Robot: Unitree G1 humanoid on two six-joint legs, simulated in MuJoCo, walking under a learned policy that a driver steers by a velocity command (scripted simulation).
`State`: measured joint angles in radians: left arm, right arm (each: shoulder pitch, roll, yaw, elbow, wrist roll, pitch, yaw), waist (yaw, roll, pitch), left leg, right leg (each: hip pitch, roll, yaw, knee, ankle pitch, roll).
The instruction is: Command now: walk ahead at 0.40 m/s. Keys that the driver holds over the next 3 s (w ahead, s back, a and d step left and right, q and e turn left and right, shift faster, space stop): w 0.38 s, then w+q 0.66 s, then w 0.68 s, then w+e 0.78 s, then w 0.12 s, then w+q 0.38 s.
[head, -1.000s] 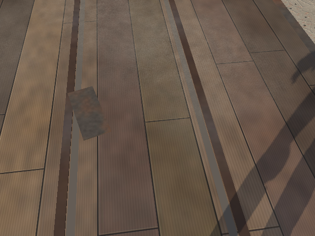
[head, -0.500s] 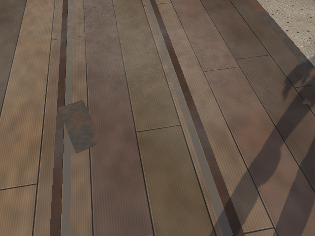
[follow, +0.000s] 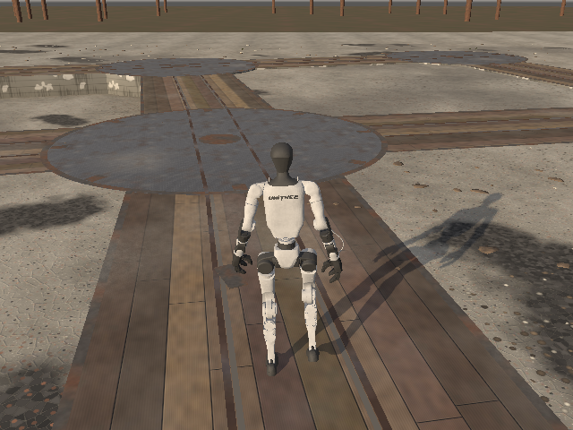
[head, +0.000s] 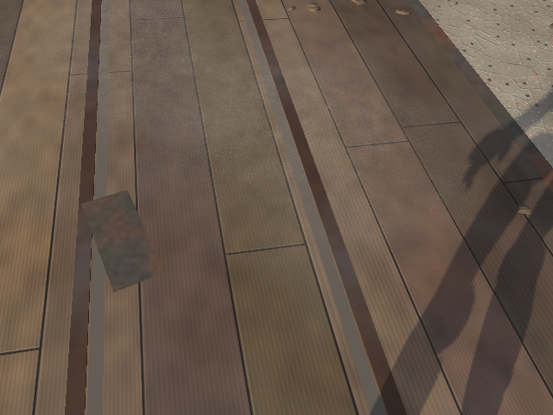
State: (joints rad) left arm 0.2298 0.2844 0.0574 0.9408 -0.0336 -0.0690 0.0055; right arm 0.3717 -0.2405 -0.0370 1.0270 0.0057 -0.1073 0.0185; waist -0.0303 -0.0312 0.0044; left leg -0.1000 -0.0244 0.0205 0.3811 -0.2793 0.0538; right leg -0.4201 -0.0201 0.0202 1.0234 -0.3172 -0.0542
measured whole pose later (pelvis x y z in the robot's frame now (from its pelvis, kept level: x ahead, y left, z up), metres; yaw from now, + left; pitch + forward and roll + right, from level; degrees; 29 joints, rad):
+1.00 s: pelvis +0.56 +0.03 -0.02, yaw +18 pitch +1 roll -1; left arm 0.22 0.28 0.04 0.88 -0.02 -0.11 0.00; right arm 0.18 -0.28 -0.07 0.75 0.01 -0.06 0.04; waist 0.00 0.00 0.06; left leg -0.40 -0.07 0.02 0.54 -0.17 0.10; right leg -0.36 -0.04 0.01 1.21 -0.40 -0.02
